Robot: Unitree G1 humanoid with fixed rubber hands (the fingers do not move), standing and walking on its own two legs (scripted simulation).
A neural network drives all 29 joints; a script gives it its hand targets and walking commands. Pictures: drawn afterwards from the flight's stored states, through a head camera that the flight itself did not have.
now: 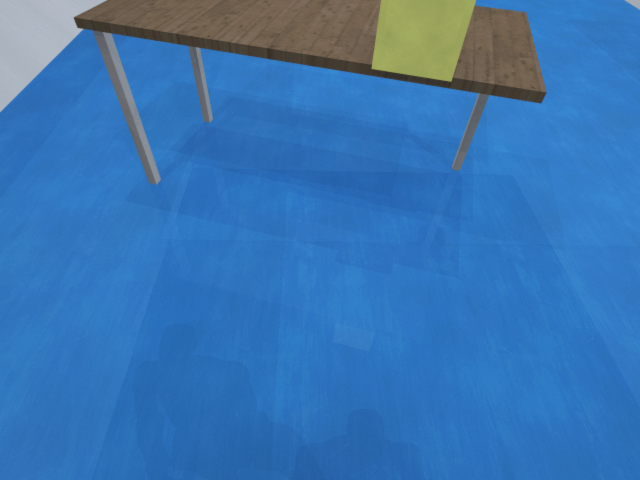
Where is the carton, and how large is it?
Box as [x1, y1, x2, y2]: [371, 0, 475, 81]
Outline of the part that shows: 381,0 371,68 451,81 475,0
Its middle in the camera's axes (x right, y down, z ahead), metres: +0.29 -0.62 +1.10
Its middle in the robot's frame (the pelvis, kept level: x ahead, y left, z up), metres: +1.26 -0.29 +0.08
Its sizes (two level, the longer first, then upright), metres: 0.232 0.193 0.236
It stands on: a table, 0.74 m high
